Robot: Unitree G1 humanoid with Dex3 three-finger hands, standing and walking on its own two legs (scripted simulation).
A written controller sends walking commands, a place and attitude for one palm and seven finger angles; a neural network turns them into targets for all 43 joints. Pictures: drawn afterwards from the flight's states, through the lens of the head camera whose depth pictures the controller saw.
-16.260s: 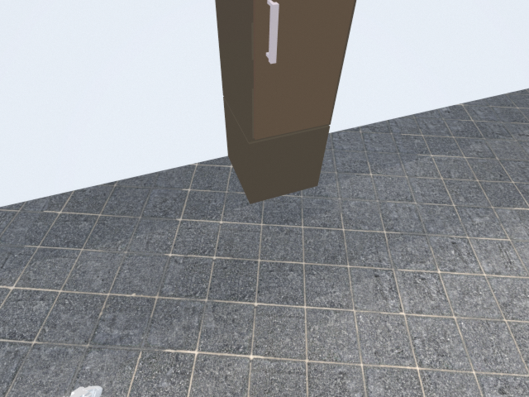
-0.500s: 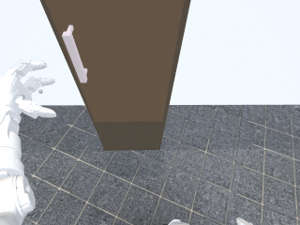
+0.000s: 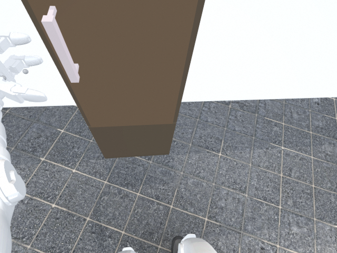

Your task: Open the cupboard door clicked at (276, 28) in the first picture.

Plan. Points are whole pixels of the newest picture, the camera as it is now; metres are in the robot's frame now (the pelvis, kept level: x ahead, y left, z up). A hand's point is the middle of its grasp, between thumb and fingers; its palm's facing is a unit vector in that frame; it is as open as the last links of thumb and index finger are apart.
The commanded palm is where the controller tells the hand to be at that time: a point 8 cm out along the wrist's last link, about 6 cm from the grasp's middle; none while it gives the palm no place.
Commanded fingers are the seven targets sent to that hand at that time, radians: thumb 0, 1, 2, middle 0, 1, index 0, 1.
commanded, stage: move the hooked fingers beside the handle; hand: left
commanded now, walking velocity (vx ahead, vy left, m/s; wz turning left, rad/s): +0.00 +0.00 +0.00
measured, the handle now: (64, 48) +0.57 +0.22 +0.10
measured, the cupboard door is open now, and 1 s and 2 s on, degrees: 0 0 0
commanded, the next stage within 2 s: slide the fingers in behind the handle in 1.08 s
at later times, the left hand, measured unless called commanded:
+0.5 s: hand (33, 54) +0.54 +0.28 +0.12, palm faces +0.03 -1.00 +0.00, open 13.8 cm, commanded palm +0.50 +0.32 +0.11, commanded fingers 0.00 -0.50 0.30 -0.30 -1.20 -0.30 -1.20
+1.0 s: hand (33, 60) +0.52 +0.27 +0.11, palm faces +0.04 -1.00 -0.01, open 13.9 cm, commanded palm +0.50 +0.31 +0.11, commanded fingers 0.00 -0.50 0.30 -0.30 -1.20 -0.30 -1.20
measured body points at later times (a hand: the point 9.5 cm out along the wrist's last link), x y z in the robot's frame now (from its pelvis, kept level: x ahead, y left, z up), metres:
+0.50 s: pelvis +0.02 +0.00 +0.00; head +0.16 +0.02 +0.42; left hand +0.53 +0.33 +0.12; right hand -0.03 -0.26 -0.10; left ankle -0.04 +0.09 -0.71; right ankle +0.03 -0.11 -0.71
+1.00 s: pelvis +0.02 +0.00 +0.00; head +0.14 +0.03 +0.43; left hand +0.51 +0.33 +0.12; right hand +0.04 -0.27 -0.11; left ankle -0.04 +0.09 -0.71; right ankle +0.03 -0.11 -0.71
